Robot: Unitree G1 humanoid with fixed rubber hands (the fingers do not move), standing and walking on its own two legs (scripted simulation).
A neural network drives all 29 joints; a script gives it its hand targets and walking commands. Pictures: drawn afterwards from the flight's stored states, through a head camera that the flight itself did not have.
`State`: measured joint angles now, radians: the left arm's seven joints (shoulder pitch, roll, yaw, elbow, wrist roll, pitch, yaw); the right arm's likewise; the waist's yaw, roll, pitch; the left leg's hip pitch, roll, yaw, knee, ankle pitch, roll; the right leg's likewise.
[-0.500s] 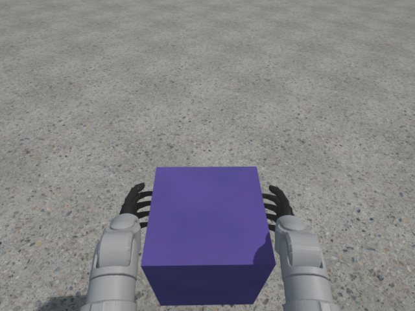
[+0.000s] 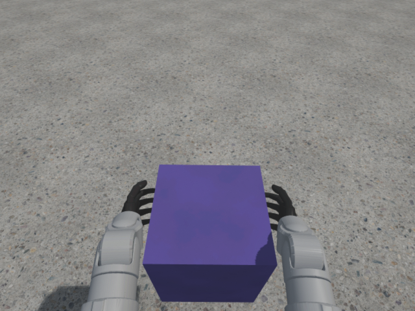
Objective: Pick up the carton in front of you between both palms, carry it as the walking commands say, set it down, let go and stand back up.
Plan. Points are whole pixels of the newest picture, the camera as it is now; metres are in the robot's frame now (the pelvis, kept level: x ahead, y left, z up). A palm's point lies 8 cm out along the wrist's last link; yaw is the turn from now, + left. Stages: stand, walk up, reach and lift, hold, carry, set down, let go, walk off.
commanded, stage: carry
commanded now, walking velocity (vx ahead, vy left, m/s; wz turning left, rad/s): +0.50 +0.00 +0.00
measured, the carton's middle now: (208, 236) +0.30 +0.00 -0.05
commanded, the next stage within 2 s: none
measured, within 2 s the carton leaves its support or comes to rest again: neither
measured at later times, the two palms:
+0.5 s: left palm (137, 146) +0.53 +0.19 +0.01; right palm (250, 152) +0.51 -0.11 +0.01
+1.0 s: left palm (147, 108) +0.66 +0.17 +0.04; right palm (249, 112) +0.65 -0.12 +0.04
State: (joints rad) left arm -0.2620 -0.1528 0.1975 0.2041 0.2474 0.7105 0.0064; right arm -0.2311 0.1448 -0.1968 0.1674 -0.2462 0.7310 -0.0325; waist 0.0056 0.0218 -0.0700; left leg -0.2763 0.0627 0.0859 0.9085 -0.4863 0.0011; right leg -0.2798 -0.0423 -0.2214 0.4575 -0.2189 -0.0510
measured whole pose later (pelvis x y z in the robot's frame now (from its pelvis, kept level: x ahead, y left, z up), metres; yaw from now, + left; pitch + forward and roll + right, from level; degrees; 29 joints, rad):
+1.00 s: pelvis +0.36 +0.04 +0.00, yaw -2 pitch +3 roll +0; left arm -0.24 -0.15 0.19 0.17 0.25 0.71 0.01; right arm -0.24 0.15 -0.18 0.18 -0.25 0.74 -0.03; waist 0.00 0.01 -0.10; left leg -0.16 0.07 0.18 0.51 -0.37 -0.02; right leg -0.29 -0.06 -0.18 0.54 -0.28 -0.01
